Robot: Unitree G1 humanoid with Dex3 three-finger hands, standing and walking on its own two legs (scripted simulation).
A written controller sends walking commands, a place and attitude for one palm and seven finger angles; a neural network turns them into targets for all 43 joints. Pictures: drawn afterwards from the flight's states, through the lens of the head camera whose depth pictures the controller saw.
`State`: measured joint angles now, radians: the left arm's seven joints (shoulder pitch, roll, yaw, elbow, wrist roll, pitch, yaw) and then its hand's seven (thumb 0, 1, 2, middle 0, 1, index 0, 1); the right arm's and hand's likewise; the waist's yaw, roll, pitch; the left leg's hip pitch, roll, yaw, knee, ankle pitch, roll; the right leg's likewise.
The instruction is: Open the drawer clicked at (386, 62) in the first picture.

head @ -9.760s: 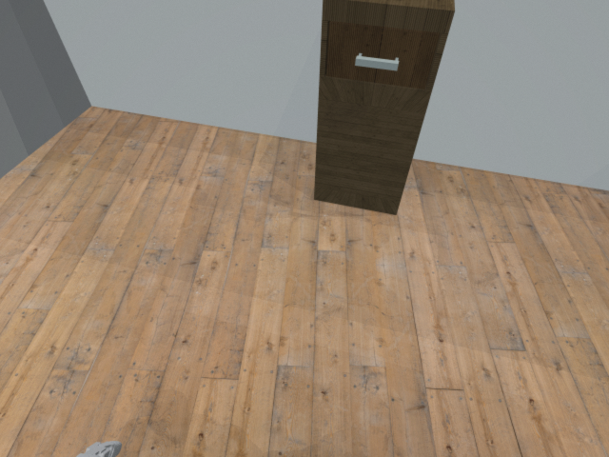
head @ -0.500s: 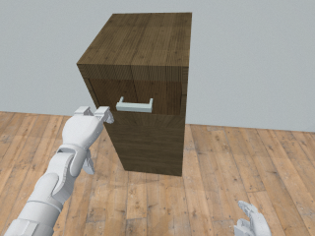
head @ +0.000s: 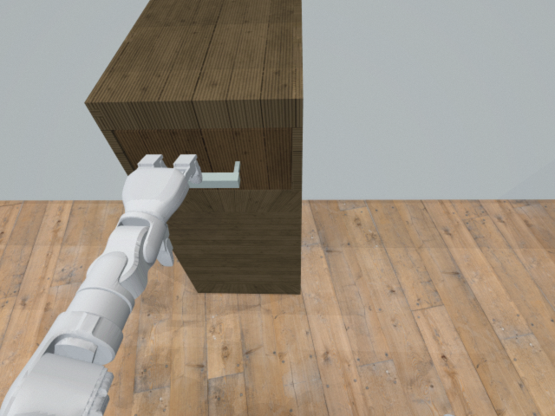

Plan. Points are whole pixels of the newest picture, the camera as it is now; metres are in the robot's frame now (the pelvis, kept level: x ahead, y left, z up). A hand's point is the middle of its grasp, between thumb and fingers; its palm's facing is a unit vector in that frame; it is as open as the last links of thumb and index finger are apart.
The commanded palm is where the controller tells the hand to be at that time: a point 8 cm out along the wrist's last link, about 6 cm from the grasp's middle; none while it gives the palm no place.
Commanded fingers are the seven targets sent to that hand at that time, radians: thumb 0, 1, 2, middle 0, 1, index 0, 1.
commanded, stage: move the hooked fingers above the handle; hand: left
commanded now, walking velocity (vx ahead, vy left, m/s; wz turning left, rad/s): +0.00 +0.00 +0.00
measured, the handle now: (207, 173) +0.58 +0.18 -0.04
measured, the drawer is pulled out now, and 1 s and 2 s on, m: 0.00 0.00 0.00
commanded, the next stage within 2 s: lower the fingers behind the handle in 1.56 s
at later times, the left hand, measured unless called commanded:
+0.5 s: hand (188, 190) +0.47 +0.18 +0.03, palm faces -0.02 -0.01 -1.00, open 13.8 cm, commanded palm +0.46 +0.19 +0.08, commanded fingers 0.00 -0.50 0.30 -0.30 -1.20 -0.30 -1.20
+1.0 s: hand (207, 170) +0.53 +0.16 +0.01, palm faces -0.03 -0.02 -1.00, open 13.7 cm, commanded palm +0.51 +0.17 +0.06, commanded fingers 0.00 -0.50 0.30 -0.30 -1.20 -0.30 -1.20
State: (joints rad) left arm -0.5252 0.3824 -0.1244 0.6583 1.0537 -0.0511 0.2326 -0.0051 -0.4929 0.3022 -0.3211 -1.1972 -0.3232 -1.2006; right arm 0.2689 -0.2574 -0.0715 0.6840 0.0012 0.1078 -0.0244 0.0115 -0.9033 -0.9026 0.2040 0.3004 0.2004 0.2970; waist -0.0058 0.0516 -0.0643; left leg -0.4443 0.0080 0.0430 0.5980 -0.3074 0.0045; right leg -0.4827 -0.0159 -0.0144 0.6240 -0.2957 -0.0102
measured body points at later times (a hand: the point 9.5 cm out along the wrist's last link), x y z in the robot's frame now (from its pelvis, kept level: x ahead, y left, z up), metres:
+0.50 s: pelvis +0.00 +0.00 -0.01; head +0.07 -0.01 +0.44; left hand +0.46 +0.18 +0.09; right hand +0.05 -0.27 -0.14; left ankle -0.01 +0.12 -0.73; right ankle +0.01 -0.11 -0.73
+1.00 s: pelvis +0.01 +0.02 -0.02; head +0.12 +0.00 +0.41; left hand +0.53 +0.16 +0.06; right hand -0.04 -0.25 -0.15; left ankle -0.01 +0.12 -0.73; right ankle +0.01 -0.11 -0.73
